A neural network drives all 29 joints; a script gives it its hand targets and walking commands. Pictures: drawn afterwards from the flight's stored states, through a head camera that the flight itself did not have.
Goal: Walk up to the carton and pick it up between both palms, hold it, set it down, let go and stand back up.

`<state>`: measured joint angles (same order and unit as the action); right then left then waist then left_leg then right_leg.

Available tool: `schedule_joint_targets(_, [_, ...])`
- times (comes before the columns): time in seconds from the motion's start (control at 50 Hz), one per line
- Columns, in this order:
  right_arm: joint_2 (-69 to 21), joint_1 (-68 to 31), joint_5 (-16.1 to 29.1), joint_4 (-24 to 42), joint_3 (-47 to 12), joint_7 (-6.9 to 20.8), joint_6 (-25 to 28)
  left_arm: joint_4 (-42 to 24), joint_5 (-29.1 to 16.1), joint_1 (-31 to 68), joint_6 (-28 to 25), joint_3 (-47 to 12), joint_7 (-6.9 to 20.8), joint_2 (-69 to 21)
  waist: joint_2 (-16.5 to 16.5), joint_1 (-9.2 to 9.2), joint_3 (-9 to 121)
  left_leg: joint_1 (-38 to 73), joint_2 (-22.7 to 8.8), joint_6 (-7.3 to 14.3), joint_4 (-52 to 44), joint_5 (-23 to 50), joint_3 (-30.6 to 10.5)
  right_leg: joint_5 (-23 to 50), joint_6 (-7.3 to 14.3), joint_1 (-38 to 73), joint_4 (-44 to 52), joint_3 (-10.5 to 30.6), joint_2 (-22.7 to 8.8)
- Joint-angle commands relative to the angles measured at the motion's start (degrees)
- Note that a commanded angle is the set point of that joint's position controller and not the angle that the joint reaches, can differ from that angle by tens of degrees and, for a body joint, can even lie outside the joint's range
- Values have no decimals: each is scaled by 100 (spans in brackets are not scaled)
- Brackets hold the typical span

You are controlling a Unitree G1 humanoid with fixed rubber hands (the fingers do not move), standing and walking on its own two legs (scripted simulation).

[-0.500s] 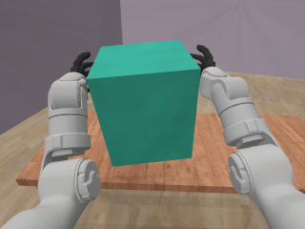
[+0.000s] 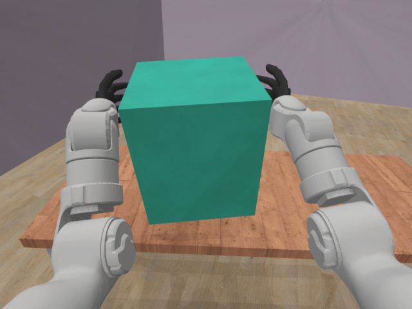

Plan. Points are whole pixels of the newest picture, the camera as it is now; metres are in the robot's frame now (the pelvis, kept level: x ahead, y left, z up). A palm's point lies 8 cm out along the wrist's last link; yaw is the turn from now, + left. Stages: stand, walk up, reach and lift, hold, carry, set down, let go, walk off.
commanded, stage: hold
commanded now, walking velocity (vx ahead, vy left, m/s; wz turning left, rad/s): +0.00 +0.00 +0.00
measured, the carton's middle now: (196, 139) +0.38 +0.00 +0.24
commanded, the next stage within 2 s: set down in 1.42 s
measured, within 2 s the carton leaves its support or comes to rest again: neither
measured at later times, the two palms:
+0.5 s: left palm (106, 111) +0.37 +0.16 +0.30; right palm (277, 106) +0.36 -0.15 +0.31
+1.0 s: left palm (106, 110) +0.37 +0.16 +0.30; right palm (277, 105) +0.36 -0.15 +0.31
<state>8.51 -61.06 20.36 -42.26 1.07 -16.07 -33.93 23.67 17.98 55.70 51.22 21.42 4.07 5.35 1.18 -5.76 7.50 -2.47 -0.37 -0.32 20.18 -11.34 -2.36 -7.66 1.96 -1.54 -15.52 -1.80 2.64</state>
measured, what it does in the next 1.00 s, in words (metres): stands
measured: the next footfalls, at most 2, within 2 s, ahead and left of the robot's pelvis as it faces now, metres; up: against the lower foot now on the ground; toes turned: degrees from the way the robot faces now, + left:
none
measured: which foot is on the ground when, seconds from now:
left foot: down 0.00-1.00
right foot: down 0.00-1.00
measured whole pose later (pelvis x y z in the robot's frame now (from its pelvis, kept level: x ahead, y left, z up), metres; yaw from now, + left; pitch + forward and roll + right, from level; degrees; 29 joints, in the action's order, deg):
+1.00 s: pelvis +0.00 +0.00 +0.00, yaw +0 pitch -7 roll -1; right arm 8.7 -60.6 20.6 -41.9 0.6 -16.1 -34.2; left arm 23.1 17.9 55.2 51.3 21.2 3.8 5.1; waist 1.2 -6.0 7.6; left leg -2.3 -0.3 -0.3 20.3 -11.5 -2.7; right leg -7.8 1.9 -1.0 -15.2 -1.5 2.8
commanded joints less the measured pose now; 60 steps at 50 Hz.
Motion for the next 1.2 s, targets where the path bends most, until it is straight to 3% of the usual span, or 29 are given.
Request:
schedule_joint_targets(0.0, [-3634, -4256, 830, 1379, -1357, 760, -13, -587, -1130, 4053, -478, -2003, 722, -3268, -308, -8, 1312, -570, 190, -133, -401, 819, 121, 919, -316, 1013, 30, 173, 66])
schedule_joint_targets(0.26, [-3655, -4224, 871, 1534, -1401, 676, -28, -661, -1115, 3996, -464, -2046, 766, -3254, -302, -74, 1318, -474, 232, -135, -346, 884, 109, 1187, -386, 1056, 31, 171, 19])
schedule_joint_targets(0.7, [-3588, -4227, 842, 1449, -1364, 742, -37, -649, -1135, 4011, -450, -2074, 741, -3323, -356, -53, 1285, -527, 177, -160, -393, 872, 110, 975, -303, 1001, 32, 188, 73])
schedule_joint_targets(1.18, [-3633, -4251, 873, 1508, -1383, 701, -38, -614, -1127, 4002, -466, -2055, 743, -3292, -307, -66, 1310, -478, 210, -129, -361, 841, 102, 1086, -360, 981, 48, 195, 37])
